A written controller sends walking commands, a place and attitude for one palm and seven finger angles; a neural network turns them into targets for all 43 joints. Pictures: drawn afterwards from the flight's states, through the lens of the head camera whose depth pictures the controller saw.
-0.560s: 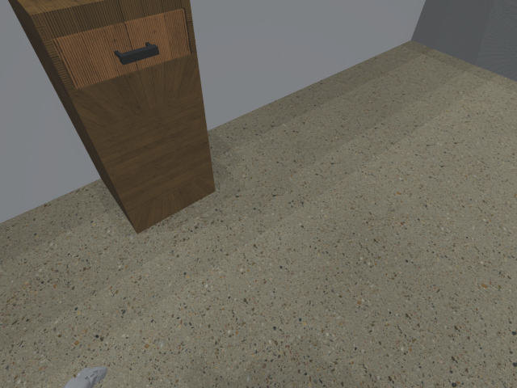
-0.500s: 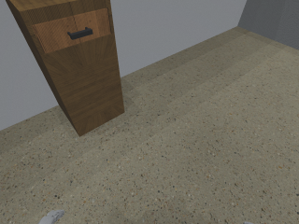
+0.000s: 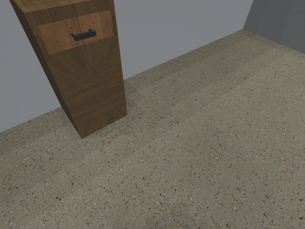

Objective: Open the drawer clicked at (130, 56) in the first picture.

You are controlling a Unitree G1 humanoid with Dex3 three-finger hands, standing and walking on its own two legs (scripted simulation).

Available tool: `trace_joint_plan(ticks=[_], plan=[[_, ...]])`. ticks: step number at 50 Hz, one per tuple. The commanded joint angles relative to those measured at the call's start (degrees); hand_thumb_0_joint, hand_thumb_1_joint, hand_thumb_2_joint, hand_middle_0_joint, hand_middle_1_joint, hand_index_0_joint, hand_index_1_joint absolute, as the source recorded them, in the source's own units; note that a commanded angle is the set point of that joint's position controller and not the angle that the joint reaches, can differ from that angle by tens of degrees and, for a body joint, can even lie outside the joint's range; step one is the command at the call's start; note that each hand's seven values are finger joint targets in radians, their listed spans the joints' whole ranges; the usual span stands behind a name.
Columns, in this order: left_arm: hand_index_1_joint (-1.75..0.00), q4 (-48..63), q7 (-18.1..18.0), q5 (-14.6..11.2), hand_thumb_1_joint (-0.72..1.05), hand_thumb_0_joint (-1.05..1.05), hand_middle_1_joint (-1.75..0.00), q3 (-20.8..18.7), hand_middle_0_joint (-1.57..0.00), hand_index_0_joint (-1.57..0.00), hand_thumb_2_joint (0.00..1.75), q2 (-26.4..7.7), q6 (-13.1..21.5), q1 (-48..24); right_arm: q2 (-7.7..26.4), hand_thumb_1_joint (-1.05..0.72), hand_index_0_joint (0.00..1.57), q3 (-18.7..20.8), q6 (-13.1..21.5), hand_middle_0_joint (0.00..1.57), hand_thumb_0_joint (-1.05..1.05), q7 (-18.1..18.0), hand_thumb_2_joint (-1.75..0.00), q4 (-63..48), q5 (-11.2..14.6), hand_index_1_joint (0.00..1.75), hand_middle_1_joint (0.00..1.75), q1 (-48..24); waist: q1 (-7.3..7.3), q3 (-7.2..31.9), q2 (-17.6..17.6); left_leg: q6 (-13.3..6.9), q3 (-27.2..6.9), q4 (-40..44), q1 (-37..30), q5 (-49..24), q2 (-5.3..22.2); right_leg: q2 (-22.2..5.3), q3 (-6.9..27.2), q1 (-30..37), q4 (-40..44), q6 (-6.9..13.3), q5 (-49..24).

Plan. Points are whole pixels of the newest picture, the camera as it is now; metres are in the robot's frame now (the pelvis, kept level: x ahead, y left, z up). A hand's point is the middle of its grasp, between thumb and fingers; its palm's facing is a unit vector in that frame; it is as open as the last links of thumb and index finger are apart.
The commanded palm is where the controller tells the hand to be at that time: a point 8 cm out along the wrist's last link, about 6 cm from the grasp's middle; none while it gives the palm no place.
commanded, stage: stand and wait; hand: left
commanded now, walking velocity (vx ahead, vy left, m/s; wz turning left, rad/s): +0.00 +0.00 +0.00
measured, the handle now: (83, 34) +1.00 +0.43 +0.04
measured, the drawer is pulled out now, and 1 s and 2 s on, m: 0.00 0.00 0.00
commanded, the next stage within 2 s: look at it before walking up in 0.48 s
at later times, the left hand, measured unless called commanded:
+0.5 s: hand out of the picture +0.05 +0.24 -0.15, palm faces -0.05 -0.94 -0.33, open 7.4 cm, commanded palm none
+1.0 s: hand out of the picture +0.05 +0.24 -0.15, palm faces -0.05 -0.94 -0.33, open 7.4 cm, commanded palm none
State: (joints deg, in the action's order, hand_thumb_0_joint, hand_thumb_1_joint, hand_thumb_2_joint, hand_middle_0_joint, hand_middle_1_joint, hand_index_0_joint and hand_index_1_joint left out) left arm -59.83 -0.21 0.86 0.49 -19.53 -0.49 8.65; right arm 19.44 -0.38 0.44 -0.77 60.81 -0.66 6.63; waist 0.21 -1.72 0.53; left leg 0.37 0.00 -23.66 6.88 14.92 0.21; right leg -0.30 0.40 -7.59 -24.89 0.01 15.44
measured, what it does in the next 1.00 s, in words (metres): stands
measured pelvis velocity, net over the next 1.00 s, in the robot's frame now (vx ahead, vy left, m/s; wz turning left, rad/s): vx -0.02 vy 0.00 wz -0.01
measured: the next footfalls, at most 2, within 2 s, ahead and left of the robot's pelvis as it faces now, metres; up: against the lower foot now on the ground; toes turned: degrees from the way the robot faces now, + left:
none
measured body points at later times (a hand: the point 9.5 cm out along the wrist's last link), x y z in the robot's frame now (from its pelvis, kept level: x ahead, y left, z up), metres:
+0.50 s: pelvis -0.03 +0.00 +0.00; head -0.03 +0.00 +0.45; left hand +0.05 +0.29 -0.13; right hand +0.04 -0.30 -0.13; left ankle -0.02 +0.12 -0.74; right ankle -0.02 -0.12 -0.74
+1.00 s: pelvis -0.02 +0.00 +0.00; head -0.02 +0.00 +0.45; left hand +0.05 +0.29 -0.13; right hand +0.05 -0.30 -0.13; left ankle -0.02 +0.12 -0.74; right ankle -0.02 -0.12 -0.74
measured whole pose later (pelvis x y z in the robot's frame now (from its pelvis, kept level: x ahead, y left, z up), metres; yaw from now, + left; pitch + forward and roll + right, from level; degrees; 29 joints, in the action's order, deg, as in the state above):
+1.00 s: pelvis -0.02 +0.00 +0.00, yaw -1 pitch -2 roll +0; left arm -62.5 0.0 1.0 0.8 -19.3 0.3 8.2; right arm 19.1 -0.5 1.0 -0.2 64.1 -0.5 7.1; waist -0.1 -1.7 0.5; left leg 0.5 0.4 -20.7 7.4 11.5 0.5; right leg 0.0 0.8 -8.0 -21.5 0.0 11.5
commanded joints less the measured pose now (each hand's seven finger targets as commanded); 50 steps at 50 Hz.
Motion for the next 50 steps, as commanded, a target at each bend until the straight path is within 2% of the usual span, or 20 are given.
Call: trace_joint_plan(ticks=[1, 10, 18, 41, 46, 50], plan=[[-0.30, 3.4, -0.7, -0.4, 0.90, 0.00, -0.30, -2.6, -0.20, -0.20, 0.90, -12.0, 1.7, -3.4, 11.4, -0.90, 0.20, 2.6, 1.4, 0.20, 0.00, -0.5, -0.90, -3.4, 0.1, 0.30, 0.30, -3.5, -0.01, 4.5, -0.5, -2.2, -4.2, 3.5, -1.3, -15.9, 6.3, -6.5, 4.9, 0.8, 3.9, 1.9, -16.3], [-0.30, 1.9, -0.5, -0.3, 0.90, 0.00, -0.30, -2.3, -0.20, -0.20, 0.90, -11.8, 1.7, -3.5, 11.4, -0.90, 0.20, 2.3, 1.3, 0.20, 0.00, -0.2, -0.90, -1.6, 0.1, 0.30, 0.30, -2.9, 0.04, 1.8, 0.1, -2.0, -4.7, 5.7, 0.6, -9.1, 6.3, -6.4, 5.8, -1.1, 6.7, 1.8, -8.8], [-0.30, 1.5, -0.4, -0.2, 0.90, 0.00, -0.30, -2.2, -0.20, -0.20, 0.90, -11.7, 1.7, -3.5, 11.2, -0.90, 0.20, 2.3, 1.4, 0.20, 0.00, 0.0, -0.90, -0.8, 0.0, 0.30, 0.30, -2.1, -0.03, 1.9, -0.4, -1.9, -5.2, 6.5, 1.1, -6.3, 6.3, -6.2, 6.2, -2.0, 7.4, 1.6, -4.6], [-0.30, 0.7, -0.5, -0.2, 0.90, 0.00, -0.30, -2.1, -0.20, -0.20, 0.90, -11.4, 1.9, -2.7, 11.3, -0.90, 0.20, 2.3, 1.6, 0.20, 0.00, 0.0, -0.90, 0.0, 0.2, 0.30, 0.30, -1.9, 0.03, 2.2, -0.7, -2.0, -5.2, 6.8, 0.5, -8.6, 6.7, -6.2, 5.9, -1.8, 7.3, 1.4, -7.9], [-0.30, 0.7, -0.5, -0.2, 0.90, 0.00, -0.30, -2.1, -0.20, -0.20, 0.90, -11.5, 2.1, -2.6, 11.4, -0.90, 0.20, 2.4, 1.6, 0.20, 0.00, -0.1, -0.90, -0.2, 0.2, 0.30, 0.30, -2.0, -0.17, 3.6, -0.3, -1.9, -4.9, 6.1, -0.8, -11.2, 6.7, -6.4, 6.0, -1.2, 7.0, 1.6, -11.1], [-0.30, 0.8, -0.5, -0.2, 0.90, 0.00, -0.30, -2.1, -0.20, -0.20, 0.90, -11.6, 2.1, -2.7, 11.3, -0.90, 0.20, 2.4, 1.6, 0.20, 0.00, 0.0, -0.90, -0.2, 0.2, 0.30, 0.30, -2.3, -0.06, 2.9, -0.5, -1.9, -4.9, 6.5, -0.5, -10.9, 6.8, -6.3, 5.9, -1.2, 7.1, 1.5, -10.9]])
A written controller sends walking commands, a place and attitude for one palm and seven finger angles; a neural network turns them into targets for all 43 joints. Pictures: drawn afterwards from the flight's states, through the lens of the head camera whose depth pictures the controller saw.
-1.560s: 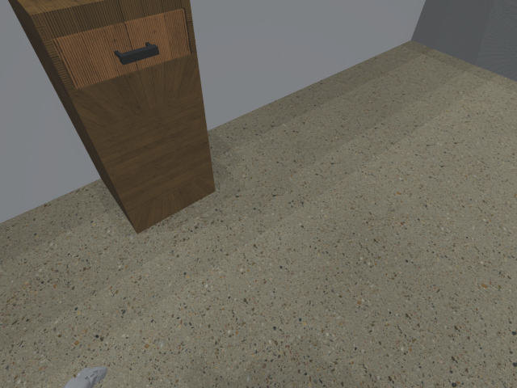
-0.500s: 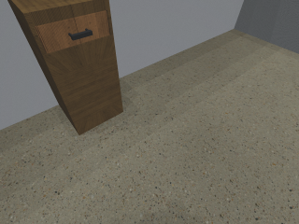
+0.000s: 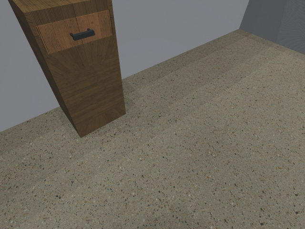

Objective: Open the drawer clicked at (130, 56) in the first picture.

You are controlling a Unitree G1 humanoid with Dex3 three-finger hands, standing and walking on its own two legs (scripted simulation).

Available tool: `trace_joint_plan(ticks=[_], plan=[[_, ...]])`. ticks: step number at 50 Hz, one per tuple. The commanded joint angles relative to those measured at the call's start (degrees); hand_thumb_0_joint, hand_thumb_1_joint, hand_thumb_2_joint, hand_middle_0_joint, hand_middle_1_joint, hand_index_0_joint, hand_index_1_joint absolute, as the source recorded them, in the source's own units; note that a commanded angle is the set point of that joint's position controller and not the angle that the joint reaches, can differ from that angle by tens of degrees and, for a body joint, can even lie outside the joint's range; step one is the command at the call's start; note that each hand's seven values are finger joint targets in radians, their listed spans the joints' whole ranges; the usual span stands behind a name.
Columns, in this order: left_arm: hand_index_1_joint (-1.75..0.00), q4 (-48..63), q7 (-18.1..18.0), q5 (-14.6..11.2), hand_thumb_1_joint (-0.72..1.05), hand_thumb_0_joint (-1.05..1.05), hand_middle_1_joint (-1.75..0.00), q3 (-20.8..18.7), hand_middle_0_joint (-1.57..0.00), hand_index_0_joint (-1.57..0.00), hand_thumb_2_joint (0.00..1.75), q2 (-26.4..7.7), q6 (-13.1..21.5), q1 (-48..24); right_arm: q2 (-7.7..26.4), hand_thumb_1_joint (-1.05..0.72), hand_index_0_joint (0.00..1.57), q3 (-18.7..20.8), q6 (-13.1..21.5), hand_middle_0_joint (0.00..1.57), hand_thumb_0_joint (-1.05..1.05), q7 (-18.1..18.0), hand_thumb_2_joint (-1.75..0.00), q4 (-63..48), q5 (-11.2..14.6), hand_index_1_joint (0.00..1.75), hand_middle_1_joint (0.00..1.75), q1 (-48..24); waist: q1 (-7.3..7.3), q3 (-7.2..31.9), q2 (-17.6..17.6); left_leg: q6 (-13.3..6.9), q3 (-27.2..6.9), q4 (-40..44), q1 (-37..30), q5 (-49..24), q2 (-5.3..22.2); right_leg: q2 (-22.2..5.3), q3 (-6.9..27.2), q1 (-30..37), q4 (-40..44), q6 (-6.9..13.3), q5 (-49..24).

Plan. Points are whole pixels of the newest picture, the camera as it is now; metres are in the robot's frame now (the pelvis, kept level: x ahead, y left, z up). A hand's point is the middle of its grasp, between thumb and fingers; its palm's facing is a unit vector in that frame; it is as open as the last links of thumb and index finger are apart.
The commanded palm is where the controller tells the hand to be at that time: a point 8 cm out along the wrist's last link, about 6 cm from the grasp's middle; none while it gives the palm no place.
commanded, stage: look at it before walking up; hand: left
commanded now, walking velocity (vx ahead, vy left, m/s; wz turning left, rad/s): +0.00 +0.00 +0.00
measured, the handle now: (82, 33) +1.01 +0.44 +0.03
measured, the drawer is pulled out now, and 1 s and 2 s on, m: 0.00 0.00 0.00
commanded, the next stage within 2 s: walk to a spot facing it in 0.08 s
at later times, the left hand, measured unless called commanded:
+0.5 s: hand out of the picture +0.08 +0.18 -0.17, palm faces -0.14 -0.96 -0.25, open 7.4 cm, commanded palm none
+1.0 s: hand (125, 218) +0.19 +0.10 -0.17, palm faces -0.22 -0.96 -0.18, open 7.4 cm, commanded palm none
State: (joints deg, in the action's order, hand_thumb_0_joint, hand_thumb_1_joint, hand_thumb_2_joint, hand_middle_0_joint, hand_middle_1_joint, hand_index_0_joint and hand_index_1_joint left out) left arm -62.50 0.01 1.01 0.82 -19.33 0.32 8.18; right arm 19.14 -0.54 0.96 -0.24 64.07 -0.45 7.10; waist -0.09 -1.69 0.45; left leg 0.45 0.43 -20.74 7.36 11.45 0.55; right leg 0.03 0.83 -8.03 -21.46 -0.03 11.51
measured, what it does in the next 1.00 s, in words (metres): walks ahead, turning right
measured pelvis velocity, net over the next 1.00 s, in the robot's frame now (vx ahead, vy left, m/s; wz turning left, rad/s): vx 0.21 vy -0.08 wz -0.35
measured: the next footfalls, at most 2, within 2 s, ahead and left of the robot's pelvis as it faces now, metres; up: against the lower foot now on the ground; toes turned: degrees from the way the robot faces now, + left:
left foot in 1.10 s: +0.43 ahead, -0.02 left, +0.00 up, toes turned -16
right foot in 1.70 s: +0.57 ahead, -0.26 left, +0.00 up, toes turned -50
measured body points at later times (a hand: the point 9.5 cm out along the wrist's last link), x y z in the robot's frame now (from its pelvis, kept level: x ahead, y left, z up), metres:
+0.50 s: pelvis +0.04 -0.03 -0.01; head +0.04 -0.05 +0.43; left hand +0.09 +0.23 -0.15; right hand +0.03 -0.29 -0.17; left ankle +0.00 +0.12 -0.75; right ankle +0.04 -0.12 -0.73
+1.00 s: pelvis +0.21 -0.08 -0.01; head +0.23 -0.09 +0.44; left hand +0.21 +0.15 -0.16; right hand +0.25 -0.33 -0.15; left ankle +0.35 +0.02 -0.69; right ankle +0.06 -0.13 -0.75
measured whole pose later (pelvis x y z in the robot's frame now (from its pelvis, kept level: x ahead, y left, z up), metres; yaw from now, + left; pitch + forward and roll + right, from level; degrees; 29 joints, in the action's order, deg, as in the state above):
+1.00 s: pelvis +0.21 -0.08 -0.01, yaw -20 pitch +1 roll +0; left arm -61.5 -1.1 1.9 -1.6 -6.9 4.4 26.5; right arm 10.5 3.0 0.5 1.3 56.2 -1.3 6.1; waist 3.4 -1.0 -0.9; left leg 2.6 3.3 -50.9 35.5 9.5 6.5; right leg 4.5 4.6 1.6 -16.6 3.8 19.2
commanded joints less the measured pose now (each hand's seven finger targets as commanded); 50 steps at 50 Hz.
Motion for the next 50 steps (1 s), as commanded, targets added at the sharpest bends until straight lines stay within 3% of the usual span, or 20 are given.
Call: trace_joint_plan(ticks=[1, 9, 11, 13, 16, 18, 20, 22, 24, 25, 26, 27, 28, 29, 30, 32, 34, 39, 45, 50], plan=[[-0.30, 3.3, -0.8, -0.3, 0.90, 0.00, -0.30, -2.4, -0.20, -0.20, 0.90, -11.8, 1.3, -2.2, 11.8, -0.90, 0.20, 2.5, 1.1, 0.20, 0.00, -0.6, -0.90, -3.4, 0.0, 0.30, 0.30, -2.7, 0.17, 3.2, -0.3, -1.9, -5.2, 3.5, -1.2, -7.8, 6.5, -6.7, 5.4, -0.5, 3.7, 1.5, -7.3], [-0.30, 3.5, -0.8, -0.3, 0.90, 0.00, -0.30, -2.4, -0.20, -0.20, 0.90, -12.0, 1.4, -2.3, 11.9, -0.90, 0.20, 2.5, 1.1, 0.20, 0.00, -0.6, -0.90, -3.5, 0.0, 0.30, 0.30, -3.0, 0.11, 3.7, -0.5, -1.9, -5.3, 3.5, -1.8, -8.8, 6.5, -6.8, 5.4, 0.2, 3.8, 1.5, -8.6], [-0.30, 2.1, -0.8, -0.4, 0.90, 0.00, -0.30, -1.3, -0.20, -0.20, 0.90, -5.8, 0.2, 1.0, 5.9, -0.90, 0.20, 1.2, 0.3, 0.20, 0.00, -0.5, -0.90, -2.3, -0.5, 0.30, 0.30, 0.0, 0.13, 3.4, -1.1, -0.9, -3.2, 2.2, -2.5, -3.5, 6.5, -5.8, 5.6, -1.7, 3.0, 0.9, -3.4], [-0.30, 2.7, -0.3, -0.1, 0.90, 0.00, -0.30, -1.6, -0.20, -0.20, 0.90, -5.0, -0.9, 2.2, 5.7, -0.90, 0.20, 1.6, -0.4, 0.20, 0.00, -0.4, -0.90, -2.3, -0.7, 0.30, 0.30, 2.7, -0.18, 1.3, -2.3, -1.5, -3.4, 2.8, -1.7, 8.6, 7.5, -3.8, 5.4, -6.1, 0.5, 1.2, 8.1], [-0.30, 5.0, 0.9, 0.3, 0.90, 0.00, -0.30, -2.6, -0.20, -0.20, 0.90, -4.2, -1.4, 3.0, 9.1, -0.90, 0.20, 3.5, -0.7, 0.20, 0.00, -0.6, -0.90, -3.8, -0.9, 0.30, 0.30, 4.5, -0.85, -3.7, -7.8, -5.0, -9.6, 8.2, -0.4, 24.3, 13.0, 0.7, 1.6, -15.0, -9.7, 1.0, 13.9], [-0.30, 7.5, 1.4, 0.3, 0.90, 0.00, -0.30, -3.2, -0.20, -0.20, 0.90, -2.9, -1.3, 0.5, 10.2, -0.90, 0.20, 4.7, 0.0, 0.20, 0.00, -0.8, -0.90, -4.6, -0.8, 0.30, 0.30, 7.2, -2.28, -5.7, -11.2, -10.2, -14.7, 11.9, -2.8, 21.9, 20.3, -0.1, -1.4, -22.9, -24.6, 0.5, 16.8], [-0.30, 9.3, 2.0, 0.4, 0.90, 0.00, -0.30, -3.9, -0.20, -0.20, 0.90, -1.8, -0.8, -0.4, 8.9, -0.90, 0.20, 4.9, 0.9, 0.20, 0.00, -0.9, -0.90, -5.0, -0.9, 0.30, 0.30, 8.4, -2.05, -5.8, -8.4, -11.2, -11.7, 10.2, -5.0, 13.1, 21.4, -3.4, -0.3, -25.9, -26.9, 0.4, 17.5], [-0.30, 9.3, 2.4, 0.3, 0.90, 0.00, -0.30, -4.0, -0.20, -0.20, 0.90, 0.1, -0.4, 1.3, 7.7, -0.90, 0.20, 5.0, 1.3, 0.20, 0.00, -0.9, -0.90, -5.7, -1.1, 0.30, 0.30, 7.2, -0.83, -4.4, -7.6, -9.4, -5.6, 7.1, -2.8, 6.2, 20.2, -4.2, -2.4, -20.5, -23.1, 0.4, 16.4], [-0.30, 7.9, 2.7, 0.2, 0.90, 0.00, -0.30, -4.5, -0.20, -0.20, 0.90, 1.6, -0.2, 8.2, 6.9, -0.90, 0.20, 5.1, 1.3, 0.20, 0.00, -0.8, -0.90, -6.7, -1.1, 0.30, 0.30, 4.3, 2.66, -3.1, -7.4, -6.5, 0.8, 0.6, 3.7, 5.5, 17.8, -3.3, -4.9, -9.0, -15.5, 0.5, 10.6], [-0.30, 5.5, 2.6, 0.4, 0.90, 0.00, -0.30, -4.9, -0.20, -0.20, 0.90, 1.3, 0.0, 14.9, 6.4, -0.90, 0.20, 5.1, 1.2, 0.20, 0.00, -0.7, -0.90, -7.0, -1.0, 0.30, 0.30, 3.0, 5.77, -0.8, -4.1, -4.3, 4.5, -8.5, 8.5, 8.8, 14.9, -1.2, -6.7, 0.2, -10.4, 0.8, 4.6], [-0.30, 3.4, 2.0, 0.9, 0.90, 0.00, -0.30, -5.9, -0.20, -0.20, 0.90, -3.0, 0.8, 22.1, 3.4, -0.90, 0.20, 4.5, 1.1, 0.20, 0.00, -0.2, -0.90, -8.1, -0.5, 0.30, 0.30, 3.0, 8.48, 0.6, 9.0, -1.2, 10.1, -24.7, 17.8, 14.1, 9.2, -5.5, 1.7, 8.9, -2.0, 2.5, 9.9], [-0.30, 2.6, 0.8, 0.7, 0.90, 0.00, -0.30, -7.0, -0.20, -0.20, 0.90, -9.2, 1.8, 26.5, -1.0, -0.90, 0.20, 3.4, 1.2, 0.20, 0.00, 0.4, -0.90, -11.2, -0.3, 0.30, 0.30, 1.2, 9.18, 0.1, 25.5, 1.3, 10.7, -43.3, 33.6, 24.6, 2.2, -20.0, 30.6, 12.4, 9.2, 8.5, 13.4], [-0.30, 3.2, -0.3, -0.4, 0.90, 0.00, -0.30, -6.9, -0.20, -0.20, 0.90, -8.6, 1.8, 27.3, 0.9, -0.90, 0.20, 3.8, 1.6, 0.20, 0.00, 0.4, -0.90, -12.6, -0.7, 0.30, 0.30, -1.7, 9.14, 0.0, 17.2, 0.3, 2.8, -47.8, 35.0, 21.3, 3.8, -22.0, 36.8, 10.7, 12.0, 11.6, 12.5], [-0.30, 4.3, -0.5, -0.4, 0.90, 0.00, -0.30, -6.7, -0.20, -0.20, 0.90, -6.7, 2.1, 22.7, 1.1, -0.90, 0.20, 4.3, 1.8, 0.20, 0.00, 0.6, -0.90, -12.0, -0.4, 0.30, 0.30, -1.9, 6.98, -2.5, 13.6, -0.4, 0.8, -48.6, 34.4, 14.4, 6.4, -20.0, 32.3, 6.7, 12.0, 12.1, 15.0], [-0.30, 4.9, -0.4, -0.3, 0.90, 0.00, -0.30, -6.3, -0.20, -0.20, 0.90, -4.7, 2.4, 19.9, 0.6, -0.90, 0.20, 4.2, 2.0, 0.20, 0.00, 0.6, -0.90, -11.5, -0.5, 0.30, 0.30, -2.4, 5.71, -3.6, 9.5, 0.0, 0.5, -49.4, 33.5, 11.4, 7.1, -18.7, 31.4, 2.9, 11.8, 12.5, 15.3], [-0.30, 6.2, -0.6, 0.0, 0.90, 0.00, -0.30, -5.5, -0.20, -0.20, 0.90, -1.5, 2.9, 15.9, -0.7, -0.90, 0.20, 4.6, 1.5, 0.20, 0.00, 0.9, -0.90, -9.8, -1.0, 0.30, 0.30, 0.4, 2.51, -3.8, 2.5, 0.8, -0.1, -46.9, 29.7, 6.3, 8.1, -16.3, 23.9, -2.0, 11.3, 11.6, 10.9], [-0.30, 5.6, -0.5, 0.1, 0.90, 0.00, -0.30, -5.2, -0.20, -0.20, 0.90, -0.5, 3.6, 17.1, -2.4, -0.90, 0.20, 4.5, 0.9, 0.20, 0.00, 1.0, -0.90, -9.0, -1.1, 0.30, 0.30, 2.7, 1.23, -2.8, 1.0, 1.8, 0.9, -45.2, 29.1, 2.5, 7.4, -13.6, 18.7, -2.1, 10.9, 10.4, 2.9], [-0.30, 3.8, -0.6, 0.0, 0.90, 0.00, -0.30, -5.0, -0.20, -0.20, 0.90, 1.5, 4.6, 20.1, -3.9, -0.90, 0.20, 4.9, 0.6, 0.20, 0.00, 1.3, -0.90, -10.2, -1.0, 0.30, 0.30, 1.5, 0.95, -2.4, 3.2, 3.2, 1.0, -42.4, 34.2, -3.7, 7.2, -11.0, 14.1, 2.8, 10.8, 9.1, -5.0], [-0.30, 1.8, -1.5, 0.4, 0.90, 0.00, -0.30, -4.5, -0.20, -0.20, 0.90, 3.4, 4.8, 24.2, -5.3, -0.90, 0.20, 4.6, 1.2, 0.20, 0.00, 1.5, -0.90, -13.6, -1.0, 0.30, 0.30, -6.5, 3.60, -4.4, 4.9, 2.9, 2.3, -34.9, 38.0, -3.4, 6.7, -11.4, 14.8, 8.9, 8.5, 10.2, -17.6], [-0.30, 1.5, -2.1, 0.7, 0.90, 0.00, -0.30, -4.7, -0.20, -0.20, 0.90, 2.5, 4.3, 23.8, -6.3, -0.90, 0.20, 3.9, 2.1, 0.20, 0.00, 1.9, -0.90, -15.4, -0.6, 0.30, 0.30, -10.5, 4.30, -5.1, 6.4, 1.2, 5.1, -21.5, 29.9, -0.1, 4.1, -10.6, 13.2, 10.0, 5.1, 9.4, -29.7]])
